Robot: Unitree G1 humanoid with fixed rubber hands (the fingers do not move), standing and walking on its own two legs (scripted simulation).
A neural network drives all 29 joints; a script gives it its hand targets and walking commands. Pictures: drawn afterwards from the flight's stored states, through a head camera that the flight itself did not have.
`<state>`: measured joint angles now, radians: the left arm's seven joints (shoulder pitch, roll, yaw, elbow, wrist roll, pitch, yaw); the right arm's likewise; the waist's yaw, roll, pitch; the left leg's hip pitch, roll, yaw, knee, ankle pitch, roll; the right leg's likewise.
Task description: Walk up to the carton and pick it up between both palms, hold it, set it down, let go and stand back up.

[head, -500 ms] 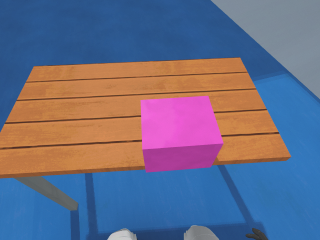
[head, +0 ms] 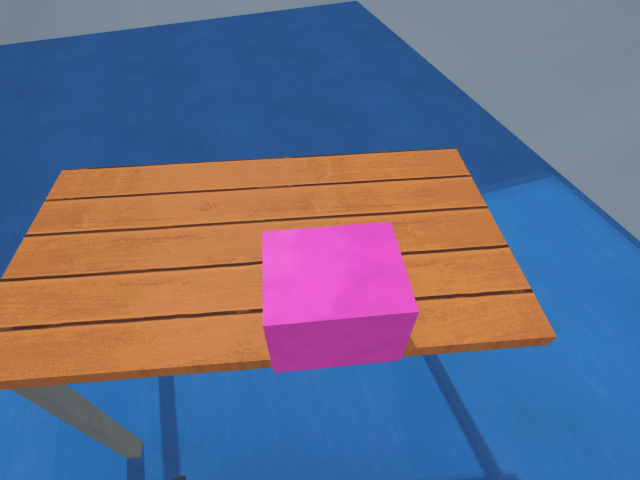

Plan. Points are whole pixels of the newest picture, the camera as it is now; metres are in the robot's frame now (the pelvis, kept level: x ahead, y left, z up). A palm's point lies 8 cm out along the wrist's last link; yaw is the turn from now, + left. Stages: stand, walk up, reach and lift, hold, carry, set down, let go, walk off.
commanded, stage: walk up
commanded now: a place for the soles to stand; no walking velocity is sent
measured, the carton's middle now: (332, 297) +0.39 +0.00 -0.04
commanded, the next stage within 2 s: reach and lift in 0.46 s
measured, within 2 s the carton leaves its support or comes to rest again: neither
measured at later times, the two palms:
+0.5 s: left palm out of the picture +0.04 +0.25 -0.13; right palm out of the picture +0.05 -0.24 -0.13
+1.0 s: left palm (157, 462) +0.17 +0.23 -0.10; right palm (529, 466) +0.16 -0.25 -0.10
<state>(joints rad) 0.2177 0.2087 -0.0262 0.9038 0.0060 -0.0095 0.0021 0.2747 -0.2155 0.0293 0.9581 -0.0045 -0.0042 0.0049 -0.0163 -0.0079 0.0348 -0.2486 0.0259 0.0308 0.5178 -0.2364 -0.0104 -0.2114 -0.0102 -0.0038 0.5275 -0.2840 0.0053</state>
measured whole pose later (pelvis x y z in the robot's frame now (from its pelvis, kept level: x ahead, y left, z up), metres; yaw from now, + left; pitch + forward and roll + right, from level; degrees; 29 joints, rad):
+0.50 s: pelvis +0.01 +0.00 +0.00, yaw +3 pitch -1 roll -1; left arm 0.23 0.25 -0.04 0.99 -0.01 0.05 0.01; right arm 0.24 -0.22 0.00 1.04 -0.03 -0.01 0.00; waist -0.01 0.00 0.03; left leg -0.27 0.02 -0.01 0.52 -0.24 -0.01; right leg -0.19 -0.02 -0.06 0.49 -0.29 0.00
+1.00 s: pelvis +0.01 -0.02 +0.00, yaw +1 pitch -2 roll +1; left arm 0.11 0.23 0.12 0.50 0.08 0.36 -0.03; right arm 0.12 -0.20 -0.01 0.75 0.00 -0.07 0.02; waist 0.00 -0.05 0.14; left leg -0.24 0.06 0.04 0.55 -0.27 -0.05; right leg -0.21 0.00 -0.04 0.59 -0.34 -0.03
